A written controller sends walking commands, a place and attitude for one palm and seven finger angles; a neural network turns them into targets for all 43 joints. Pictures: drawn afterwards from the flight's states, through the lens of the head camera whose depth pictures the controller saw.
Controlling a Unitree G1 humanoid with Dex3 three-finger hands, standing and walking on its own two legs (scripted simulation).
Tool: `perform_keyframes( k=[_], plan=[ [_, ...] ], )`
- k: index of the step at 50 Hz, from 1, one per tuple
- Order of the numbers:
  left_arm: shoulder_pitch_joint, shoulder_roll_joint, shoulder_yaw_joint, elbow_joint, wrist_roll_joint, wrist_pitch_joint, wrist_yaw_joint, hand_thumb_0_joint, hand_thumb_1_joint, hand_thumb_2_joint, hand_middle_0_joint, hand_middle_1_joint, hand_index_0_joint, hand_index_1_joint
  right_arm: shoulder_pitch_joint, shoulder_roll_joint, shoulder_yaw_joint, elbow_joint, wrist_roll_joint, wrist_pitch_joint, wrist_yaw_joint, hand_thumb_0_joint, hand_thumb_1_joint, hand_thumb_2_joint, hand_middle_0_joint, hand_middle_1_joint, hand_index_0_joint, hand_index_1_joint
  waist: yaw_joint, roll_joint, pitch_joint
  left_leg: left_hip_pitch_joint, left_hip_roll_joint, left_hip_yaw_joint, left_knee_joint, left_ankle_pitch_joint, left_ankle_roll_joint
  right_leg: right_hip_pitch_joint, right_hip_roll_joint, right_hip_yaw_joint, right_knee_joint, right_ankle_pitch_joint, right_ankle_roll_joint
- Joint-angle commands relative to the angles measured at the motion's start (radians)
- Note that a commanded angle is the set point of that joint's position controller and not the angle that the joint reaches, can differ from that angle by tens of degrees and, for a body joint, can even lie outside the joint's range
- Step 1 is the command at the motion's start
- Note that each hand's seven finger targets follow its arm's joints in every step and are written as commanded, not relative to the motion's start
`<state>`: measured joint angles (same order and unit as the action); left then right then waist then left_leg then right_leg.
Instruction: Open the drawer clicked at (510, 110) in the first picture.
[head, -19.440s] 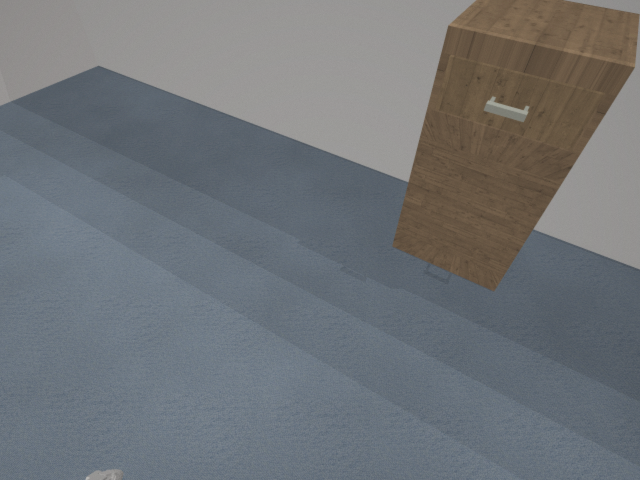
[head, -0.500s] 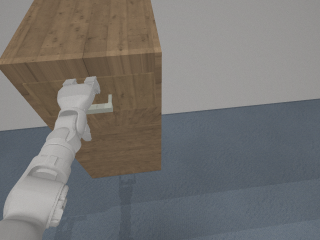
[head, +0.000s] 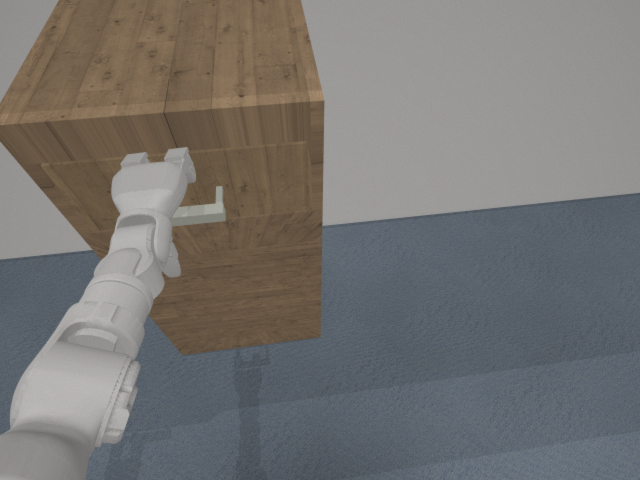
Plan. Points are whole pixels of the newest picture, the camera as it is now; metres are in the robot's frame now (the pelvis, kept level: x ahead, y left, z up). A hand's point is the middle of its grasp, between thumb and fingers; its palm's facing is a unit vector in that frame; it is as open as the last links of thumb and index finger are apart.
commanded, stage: re-aim the fingers above the handle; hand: left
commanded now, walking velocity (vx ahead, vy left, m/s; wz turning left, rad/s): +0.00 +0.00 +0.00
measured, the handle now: (191, 205) +0.53 +0.19 -0.01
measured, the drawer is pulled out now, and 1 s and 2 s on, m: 0.00 0.00 0.00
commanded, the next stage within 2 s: lower the fingers behind the handle in 0.70 s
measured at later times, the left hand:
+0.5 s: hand (165, 215) +0.47 +0.20 +0.04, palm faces -0.05 -0.04 -1.00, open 13.8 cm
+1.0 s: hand (174, 217) +0.47 +0.19 +0.03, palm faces -0.07 -0.04 -1.00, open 13.8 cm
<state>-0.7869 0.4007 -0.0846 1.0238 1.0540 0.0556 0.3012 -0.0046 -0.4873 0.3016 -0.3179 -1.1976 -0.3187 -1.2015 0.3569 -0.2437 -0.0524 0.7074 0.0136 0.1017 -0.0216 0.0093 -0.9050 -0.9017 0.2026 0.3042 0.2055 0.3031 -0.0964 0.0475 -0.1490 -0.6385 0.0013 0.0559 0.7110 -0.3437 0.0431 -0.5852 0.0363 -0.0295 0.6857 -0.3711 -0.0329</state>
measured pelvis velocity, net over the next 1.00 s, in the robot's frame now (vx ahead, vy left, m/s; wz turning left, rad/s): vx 0.01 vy -0.01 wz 0.00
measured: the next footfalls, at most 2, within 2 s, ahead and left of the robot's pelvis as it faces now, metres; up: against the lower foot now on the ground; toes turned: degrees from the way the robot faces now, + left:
none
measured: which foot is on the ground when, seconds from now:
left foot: down 0.00-1.00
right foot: down 0.00-1.00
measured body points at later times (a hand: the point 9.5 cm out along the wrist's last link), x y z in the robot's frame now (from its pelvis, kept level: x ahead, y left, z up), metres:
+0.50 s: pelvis +0.00 +0.00 +0.00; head +0.07 -0.01 +0.45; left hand +0.46 +0.20 +0.10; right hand +0.03 -0.27 -0.13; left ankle -0.01 +0.09 -0.71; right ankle -0.03 -0.10 -0.71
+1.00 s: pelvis +0.01 -0.01 +0.00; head +0.08 -0.02 +0.44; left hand +0.47 +0.19 +0.09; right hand +0.02 -0.28 -0.13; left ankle -0.01 +0.09 -0.71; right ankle -0.03 -0.10 -0.71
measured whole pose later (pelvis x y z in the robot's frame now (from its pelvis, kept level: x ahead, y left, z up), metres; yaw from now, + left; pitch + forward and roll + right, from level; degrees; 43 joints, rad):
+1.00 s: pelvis +0.01 -0.01 +0.00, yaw +0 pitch +16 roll -1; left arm -0.77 0.41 -0.07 1.03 1.05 0.04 0.28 0.00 -0.49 0.30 -0.32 -1.20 -0.32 -1.20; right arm 0.37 -0.25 -0.05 0.71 0.01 0.11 -0.02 0.01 -0.91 -0.90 0.20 0.30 0.21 0.30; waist -0.10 0.05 -0.16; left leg -0.64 0.01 0.06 0.71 -0.35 0.03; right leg -0.59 0.05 -0.03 0.68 -0.38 -0.04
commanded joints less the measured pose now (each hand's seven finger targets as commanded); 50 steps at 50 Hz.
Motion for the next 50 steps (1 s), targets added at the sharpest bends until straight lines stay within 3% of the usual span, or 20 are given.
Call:
perform_keyframes(
  k=[1,4,8,11,14,16,18,20,23,25,28,30,32,33,35,37,39,42,45,50],
  plan=[
    [-0.482,0.195,0.033,-0.207,0.003,0.0,0.051,0.0,-0.5,0.3,-0.3,-1.2,-0.3,-1.2,0.082,-0.155,-0.057,-0.069,-0.002,-0.018,-0.005,0.0,-0.9,-0.9,0.2,0.3,0.2,0.3,-0.017,0.021,-0.359,0.314,-0.013,-0.048,-0.033,0.43,0.006,0.076,0.025,0.017,-0.069,0.376,-0.004],
    [-0.482,0.186,0.029,-0.227,-0.001,-0.001,0.047,0.0,-0.5,0.3,-0.3,-1.2,-0.3,-1.2,0.088,-0.155,-0.061,-0.066,-0.004,-0.015,-0.003,0.0,-0.9,-0.9,0.2,0.3,0.2,0.3,-0.018,0.02,-0.397,0.335,-0.013,-0.051,-0.026,0.47,0.006,0.093,0.026,0.018,-0.064,0.411,-0.003],
    [-0.454,0.229,0.066,-0.189,-0.003,0.011,0.044,0.0,-0.5,0.3,-0.3,-1.2,-0.3,-1.2,0.082,-0.161,-0.056,-0.065,-0.003,-0.01,-0.005,0.0,-0.9,-0.9,0.2,0.3,0.2,0.3,-0.01,-0.016,-0.359,0.293,-0.014,-0.049,-0.037,0.45,0.007,0.115,0.025,0.018,-0.069,0.409,-0.004],
    [-0.463,0.217,0.045,-0.201,0.006,0.013,0.044,0.0,-0.5,0.3,-0.3,-1.2,-0.3,-1.2,0.078,-0.158,-0.054,-0.068,-0.001,-0.008,-0.006,0.0,-0.9,-0.9,0.2,0.3,0.2,0.3,-0.013,0.011,-0.355,0.293,-0.016,-0.041,-0.038,0.434,0.008,0.106,0.023,0.021,-0.072,0.406,-0.002],
    [-0.447,0.259,0.085,-0.207,0.005,0.006,0.043,0.0,-0.5,0.3,-0.3,-1.2,-0.3,-1.2,0.08,-0.158,-0.054,-0.074,-0.002,-0.009,-0.008,0.0,-0.9,-0.9,0.2,0.3,0.2,0.3,0.004,0.015,-0.378,0.294,-0.015,-0.038,-0.041,0.446,0.007,0.134,0.022,0.022,-0.067,0.42,-0.003],
    [-0.42,0.26,0.088,-0.214,0.006,0.004,0.042,0.0,-0.5,0.3,-0.3,-1.2,-0.3,-1.2,0.076,-0.157,-0.054,-0.079,-0.001,-0.008,-0.01,0.0,-0.9,-0.9,0.2,0.3,0.2,0.3,0.009,-0.007,-0.385,0.287,-0.016,-0.035,-0.037,0.464,0.008,0.152,0.021,0.023,-0.064,0.448,-0.002],
    [-0.421,0.205,0.048,-0.2,-0.001,0.006,0.035,0.0,-0.5,0.3,-0.3,-1.2,-0.3,-1.2,0.073,-0.154,-0.055,-0.078,-0.001,-0.009,-0.006,0.0,-0.9,-0.9,0.2,0.3,0.2,0.3,-0.009,-0.006,-0.351,0.295,-0.015,-0.036,-0.038,0.458,0.009,0.128,0.022,0.019,-0.077,0.434,-0.002],
    [-0.411,0.257,0.084,-0.195,-0.001,0.005,0.033,0.0,-0.5,0.3,-0.3,-1.2,-0.3,-1.2,0.075,-0.16,-0.055,-0.075,0.001,-0.008,-0.01,0.0,-0.9,-0.9,0.2,0.3,0.2,0.3,-0.002,-0.023,-0.352,0.277,-0.017,-0.033,-0.041,0.429,0.011,0.144,0.021,0.026,-0.077,0.431,0.002],
    [-0.473,0.186,0.02,-0.236,-0.003,-0.008,0.026,0.0,-0.5,0.3,-0.3,-1.2,-0.3,-1.2,0.073,-0.154,-0.056,-0.074,0.001,-0.011,-0.01,0.0,-0.9,-0.9,0.2,0.3,0.2,0.3,-0.026,-0.001,-0.343,0.303,-0.015,-0.039,-0.041,0.432,0.01,0.113,0.02,0.022,-0.08,0.414,-0.001],
    [-0.449,0.23,0.06,-0.243,-0.001,-0.016,0.032,0.0,-0.5,0.3,-0.3,-1.2,-0.3,-1.2,0.076,-0.155,-0.059,-0.072,0.0,-0.011,-0.012,0.0,-0.9,-0.9,0.2,0.3,0.2,0.3,-0.011,0.016,-0.37,0.323,-0.017,-0.04,-0.034,0.449,0.01,0.117,0.021,0.027,-0.075,0.424,-0.001],
    [-0.477,0.162,0.009,-0.231,-0.001,-0.014,0.037,0.0,-0.5,0.3,-0.3,-1.2,-0.3,-1.2,0.074,-0.149,-0.058,-0.065,0.0,-0.013,-0.008,0.0,-0.9,-0.9,0.2,0.3,0.2,0.3,-0.031,0.014,-0.335,0.328,-0.013,-0.049,-0.033,0.45,0.007,0.074,0.024,0.017,-0.076,0.394,-0.003],
    [-0.474,0.209,0.048,-0.22,0.002,-0.008,0.049,0.0,-0.5,0.3,-0.3,-1.2,-0.3,-1.2,0.077,-0.153,-0.058,-0.064,-0.001,-0.014,-0.007,0.0,-0.9,-0.9,0.2,0.3,0.2,0.3,-0.016,0.014,-0.355,0.318,-0.016,-0.049,-0.034,0.432,0.006,0.087,0.024,0.021,-0.071,0.39,-0.003],
    [-0.476,0.204,0.043,-0.205,0.0,0.004,0.054,0.0,-0.5,0.3,-0.3,-1.2,-0.3,-1.2,0.074,-0.152,-0.054,-0.068,-0.001,-0.014,-0.007,0.0,-0.9,-0.9,0.2,0.3,0.2,0.3,-0.017,-0.005,-0.349,0.294,-0.021,-0.042,-0.035,0.416,0.008,0.102,0.022,0.02,-0.072,0.397,-0.002],
    [-0.468,0.253,0.082,-0.177,0.006,0.013,0.056,0.0,-0.5,0.3,-0.3,-1.2,-0.3,-1.2,0.074,-0.158,-0.051,-0.065,-0.001,-0.011,-0.01,0.0,-0.9,-0.9,0.2,0.3,0.2,0.3,-0.01,-0.021,-0.354,0.273,-0.021,-0.043,-0.036,0.417,0.008,0.123,0.021,0.023,-0.069,0.404,-0.004],
    [-0.491,0.203,0.031,-0.156,0.009,0.032,0.057,0.0,-0.5,0.3,-0.3,-1.2,-0.3,-1.2,0.071,-0.153,-0.048,-0.067,0.002,-0.011,-0.009,0.0,-0.9,-0.9,0.2,0.3,0.2,0.3,-0.027,-0.018,-0.321,0.257,-0.023,-0.035,-0.038,0.385,0.01,0.101,0.02,0.023,-0.075,0.392,0.001],
    [-0.495,0.236,0.053,-0.161,0.009,0.037,0.054,0.0,-0.5,0.3,-0.3,-1.2,-0.3,-1.2,0.075,-0.157,-0.047,-0.072,0.001,-0.012,-0.013,0.0,-0.9,-0.9,0.2,0.3,0.2,0.3,-0.018,-0.015,-0.362,0.258,-0.025,-0.033,-0.037,0.392,0.011,0.132,0.018,0.029,-0.07,0.41,0.001],
    [-0.466,0.254,0.072,-0.158,0.006,0.03,0.041,0.0,-0.5,0.3,-0.3,-1.2,-0.3,-1.2,0.077,-0.155,-0.05,-0.076,0.001,-0.011,-0.015,0.0,-0.9,-0.9,0.2,0.3,0.2,0.3,-0.008,0.001,-0.391,0.271,-0.024,-0.029,-0.034,0.419,0.01,0.154,0.017,0.032,-0.067,0.44,0.002],
    [-0.419,0.21,0.041,-0.138,0.0,0.022,0.024,0.0,-0.5,0.3,-0.3,-1.2,-0.3,-1.2,0.08,-0.155,-0.048,-0.08,0.001,-0.012,-0.016,0.0,-0.9,-0.9,0.2,0.3,0.2,0.3,-0.011,-0.025,-0.362,0.247,-0.025,-0.025,-0.032,0.414,0.011,0.154,0.017,0.031,-0.07,0.457,0.005],
    [-0.369,0.243,0.073,-0.148,-0.001,-0.001,0.015,0.0,-0.5,0.3,-0.3,-1.2,-0.3,-1.2,0.083,-0.159,-0.049,-0.085,0.002,-0.009,-0.017,0.0,-0.9,-0.9,0.2,0.3,0.2,0.3,0.003,-0.042,-0.362,0.222,-0.027,-0.022,-0.028,0.427,0.012,0.178,0.014,0.037,-0.063,0.497,0.007],
    [-0.412,0.203,0.051,-0.215,0.011,-0.04,0.048,0.0,-0.5,0.3,-0.3,-1.2,-0.3,-1.2,0.092,-0.153,-0.062,-0.071,-0.003,-0.015,-0.01,0.0,-0.9,-0.9,0.2,0.3,0.2,0.3,-0.017,-0.01,-0.362,0.257,-0.019,-0.033,-0.009,0.436,0.012,0.103,0.02,0.033,-0.053,0.449,0.003]
  ],
)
